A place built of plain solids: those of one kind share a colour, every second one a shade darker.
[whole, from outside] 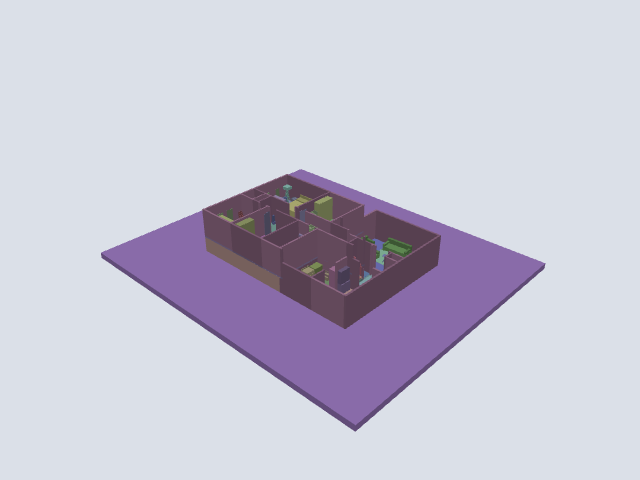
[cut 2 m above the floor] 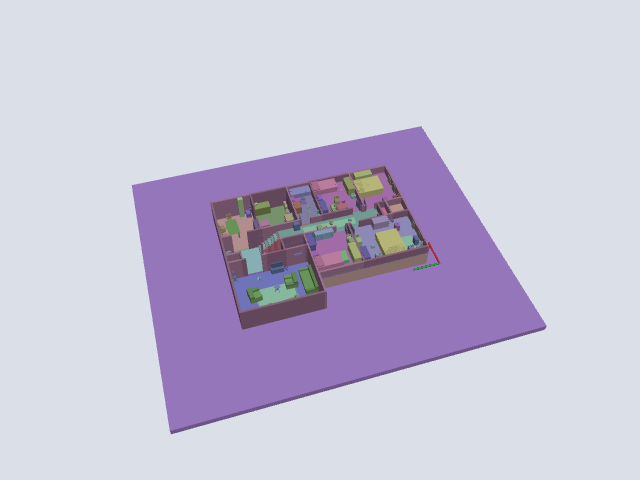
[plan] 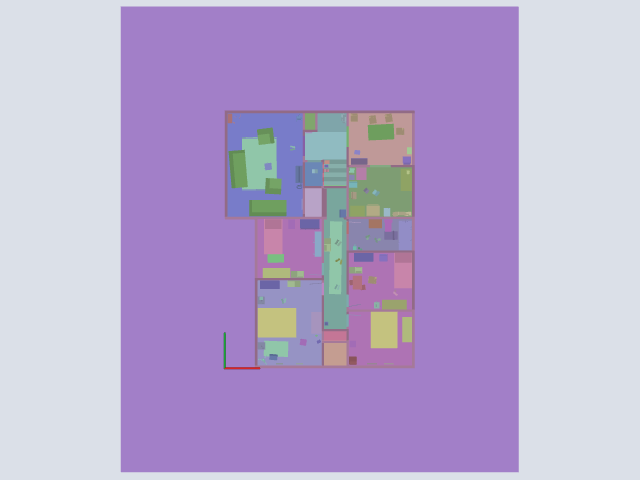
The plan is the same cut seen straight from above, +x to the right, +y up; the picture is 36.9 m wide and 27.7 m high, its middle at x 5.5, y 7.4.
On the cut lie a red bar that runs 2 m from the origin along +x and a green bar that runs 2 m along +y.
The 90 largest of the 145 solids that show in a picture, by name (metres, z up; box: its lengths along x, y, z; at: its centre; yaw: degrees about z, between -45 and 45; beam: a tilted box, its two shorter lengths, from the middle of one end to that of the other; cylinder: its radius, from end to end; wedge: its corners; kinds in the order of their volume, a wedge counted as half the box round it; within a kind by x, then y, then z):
{
 "under_1": {"box": [22.97, 26.88, 0.5], "at": [5.49, 7.44, -0.33]},
 "floor_base_1": {"box": [9.23, 8.58, 1.3], "at": [6.36, 4.29, 0.57]},
 "wall_1": {"box": [0.16, 5.98, 2.9], "at": [0.08, 11.73, 1.15]},
 "wall_2": {"box": [1.74, 0.16, 2.9], "at": [0.87, 8.66, 1.15]},
 "wall_3": {"box": [0.16, 4.92, 2.37], "at": [1.82, 2.62, 2.52]},
 "wall_4": {"box": [0.16, 3.4, 2.37], "at": [1.82, 6.91, 2.52]},
 "wall_5": {"box": [3.99, 0.13, 2.37], "at": [3.73, 5.14, 2.52]},
 "wall_6": {"box": [3.99, 0.13, 2.37], "at": [3.73, 8.68, 2.52]},
 "wall_7": {"box": [4.15, 0.16, 1.64], "at": [3.81, 8.66, 0.52]},
 "wall_8": {"box": [0.13, 1.49, 2.9], "at": [4.57, 9.64, 1.15]},
 "wall_9": {"box": [0.13, 1.37, 2.9], "at": [4.57, 11.21, 1.15]},
 "wall_10": {"box": [0.13, 0.96, 2.9], "at": [4.57, 14.24, 1.15]},
 "wall_11": {"box": [0.86, 0.13, 2.9], "at": [4.93, 13.7, 1.15]},
 "wall_12": {"box": [1.07, 0.13, 2.9], "at": [5.04, 10.46, 1.15]},
 "wall_13": {"box": [0.13, 0.96, 2.9], "at": [5.29, 14.24, 1.15]},
 "wall_14": {"box": [10.97, 0.16, 2.9], "at": [5.49, 14.8, 1.15]},
 "wall_15": {"box": [0.13, 1.29, 2.37], "at": [5.67, 0.81, 2.52]},
 "wall_16": {"box": [0.13, 1.96, 2.37], "at": [5.67, 3.24, 2.52]},
 "wall_17": {"box": [0.13, 2.54, 2.37], "at": [5.67, 7.34, 2.52]},
 "wall_18": {"box": [0.13, 1.65, 2.37], "at": [5.67, 9.56, 2.52]},
 "wall_19": {"box": [0.29, 1.62, 1.64], "at": [5.75, 9.55, 0.52]},
 "wall_20": {"box": [9.23, 0.16, 2.37], "at": [6.36, 0.08, 2.52]},
 "wall_21": {"box": [1.59, 0.13, 1.64], "at": [6.37, 10.46, 0.52]},
 "wall_22": {"box": [1.56, 0.13, 2.37], "at": [6.38, 1.51, 2.52]},
 "wall_23": {"box": [1.56, 0.13, 2.37], "at": [6.38, 2.19, 2.52]},
 "wall_24": {"box": [0.29, 1.62, 1.64], "at": [7.01, 9.55, 0.52]},
 "wall_25": {"box": [0.13, 1.29, 2.37], "at": [7.09, 0.81, 2.52]},
 "wall_26": {"box": [0.13, 2.41, 2.37], "at": [7.09, 5.46, 2.52]},
 "wall_27": {"box": [0.13, 0.96, 2.37], "at": [7.09, 7.27, 2.52]},
 "wall_28": {"box": [0.13, 2.86, 2.37], "at": [7.09, 10.17, 2.52]},
 "wall_29": {"box": [0.13, 0.45, 4.01], "at": [7.09, 11.96, 1.7]},
 "wall_30": {"box": [0.13, 0.75, 2.9], "at": [7.09, 14.35, 1.15]},
 "wall_31": {"box": [1.19, 0.13, 2.9], "at": [7.79, 11.66, 1.15]},
 "wall_32": {"box": [4.1, 0.16, 1.64], "at": [8.92, 8.66, 0.52]},
 "wall_33": {"box": [3.94, 0.13, 2.37], "at": [9.0, 3.33, 2.52]},
 "wall_34": {"box": [3.94, 0.13, 2.37], "at": [9.0, 6.72, 2.52]},
 "wall_35": {"box": [3.94, 0.13, 2.37], "at": [9.0, 8.68, 2.52]},
 "wall_36": {"box": [1.39, 0.13, 2.9], "at": [10.28, 11.66, 1.15]},
 "wall_37": {"box": [0.16, 3.1, 2.37], "at": [10.89, 1.71, 2.52]},
 "wall_38": {"box": [0.16, 3.27, 2.37], "at": [10.89, 5.03, 2.52]},
 "wall_39": {"box": [0.16, 1.82, 2.37], "at": [10.89, 7.7, 2.52]},
 "wall_40": {"box": [0.16, 2.7, 2.9], "at": [10.89, 10.25, 1.15]},
 "wall_41": {"box": [0.16, 2.99, 2.9], "at": [10.89, 13.22, 1.15]},
 "floor_living_1": {"box": [4.34, 5.98, 0.5], "at": [2.33, 11.73, -0.25]},
 "stair_1": {"box": [1.3, 0.27, 1.45], "at": [6.38, 10.66, 0.42]},
 "stair_2": {"box": [1.3, 0.52, 1.26], "at": [6.38, 10.78, 0.33]},
 "stair_3": {"box": [1.3, 0.77, 1.07], "at": [6.38, 10.91, 0.23]},
 "stair_4": {"box": [1.3, 1.02, 0.87], "at": [6.38, 11.03, 0.14]},
 "stair_5": {"box": [1.3, 1.27, 0.68], "at": [6.38, 11.16, 0.04]},
 "stair_6": {"box": [1.3, 1.52, 0.49], "at": [6.38, 11.28, -0.05]},
 "fixture_wardrobe_bedroom_1": {"box": [1.59, 0.58, 2.2], "at": [2.99, 5.5, 2.39]},
 "fixture_wardrobe_bedroom_2": {"box": [1.43, 0.56, 2.2], "at": [9.8, 3.67, 2.39]},
 "fixture_wardrobe_bedroom_3": {"box": [0.56, 1.46, 2.2], "at": [10.53, 2.23, 2.39]},
 "floor_dining_1": {"box": [3.65, 2.99, 0.5], "at": [8.98, 13.22, -0.25]},
 "floor_kitchen_1": {"box": [3.65, 2.86, 0.5], "at": [8.98, 10.17, -0.25]},
 "double_bed_1": {"box": [2.23, 1.7, 0.4], "at": [3.02, 2.62, 1.84]},
 "double_bed_2": {"box": [1.45, 2.01, 0.6], "at": [9.2, 2.2, 1.64]},
 "double_bed_3": {"box": [1.55, 2.11, 0.4], "at": [9.2, 2.2, 1.84]},
 "upper_floor_bedroom_1": {"box": [3.7, 3.4, 0.12], "at": [3.75, 6.91, 1.28]},
 "upper_floor_bedroom_2": {"box": [3.65, 3.1, 0.12], "at": [8.98, 1.71, 1.28]},
 "upper_floor_bedroom_3": {"box": [3.65, 3.27, 0.12], "at": [8.98, 5.03, 1.28]},
 "floor_foyer_1": {"box": [2.4, 1.61, 0.5], "at": [5.83, 12.82, -0.25]},
 "floor_foyer_2": {"box": [1.67, 1.09, 0.5], "at": [6.2, 14.18, -0.25]},
 "upper_floor_main_bedroom_1": {"box": [3.7, 4.92, 0.12], "at": [3.75, 2.62, 1.28]},
 "child_bed_1": {"box": [1.06, 2.06, 0.4], "at": [2.8, 7.6, 1.72]},
 "child_bed_2": {"box": [1.06, 2.06, 0.4], "at": [10.31, 5.65, 1.72]},
 "chest_drawers_1": {"box": [1.15, 0.5, 0.99], "at": [2.6, 4.82, 1.84]},
 "chest_drawers_2": {"box": [1.14, 0.5, 1.0], "at": [4.91, 8.35, 1.84]},
 "chest_drawers_3": {"box": [1.13, 0.5, 1.0], "at": [8.03, 6.4, 1.84]},
 "fixture_wardrobe_main_bedroom_1": {"box": [0.61, 1.26, 2.2], "at": [5.3, 2.62, 2.39]},
 "sofa_1": {"box": [0.93, 2.16, 0.34], "at": [0.78, 11.49, 0.28], "yaw": 4.8},
 "sofa_2": {"box": [2.16, 0.93, 0.34], "at": [2.49, 9.25, 0.28]},
 "upper_floor_hall_1": {"box": [1.3, 8.26, 0.12], "at": [6.38, 6.39, 1.28]},
 "counter_run_1": {"box": [0.83, 0.61, 0.78], "at": [7.67, 9.05, 0.49]},
 "counter_run_2": {"box": [0.61, 1.28, 0.78], "at": [10.49, 10.87, 0.49]},
 "floor_down_1": {"box": [0.97, 1.65, 0.5], "at": [5.12, 9.56, -0.25]},
 "upper_floor_bathroom_1": {"box": [3.65, 1.82, 0.12], "at": [8.98, 7.7, 1.28]},
 "floor_down_head_1": {"box": [1.1, 1.37, 0.5], "at": [5.18, 11.21, -0.25]},
 "fridge_flat_1": {"box": [0.6, 0.73, 1.66], "at": [7.89, 11.22, 0.83]},
 "china_cabinet_1": {"box": [0.95, 0.33, 1.07], "at": [7.76, 11.9, 1.36]},
 "china_cabinet_2": {"box": [0.95, 0.4, 0.83], "at": [7.76, 11.94, 0.41]},
 "armchair_club_1": {"box": [0.92, 0.9, 0.35], "at": [2.37, 13.38, 0.24], "yaw": 7.1},
 "armchair_club_2": {"box": [0.92, 0.9, 0.35], "at": [2.81, 10.51, 0.24], "yaw": -2.7},
 "bathtub_1": {"box": [0.76, 1.7, 0.42], "at": [10.42, 7.66, 1.55]},
 "rug_1": {"box": [2.0, 2.9, 0.08], "at": [2.0, 11.8, -0.03], "yaw": 0.1},
 "range_flat_1": {"box": [0.76, 0.65, 0.94], "at": [8.56, 9.07, 0.47]},
 "cube_shelf_1": {"box": [0.39, 1.46, 0.76], "at": [5.39, 7.16, 1.72]},
 "basin_vanity_1": {"box": [0.76, 0.53, 0.82], "at": [8.7, 8.34, 1.75]},
 "floor_coats_1": {"box": [0.6, 0.96, 0.5], "at": [4.93, 14.24, -0.25]},
 "billy_1": {"box": [0.28, 0.42, 2.02], "at": [10.66, 12.55, 1.01]}
}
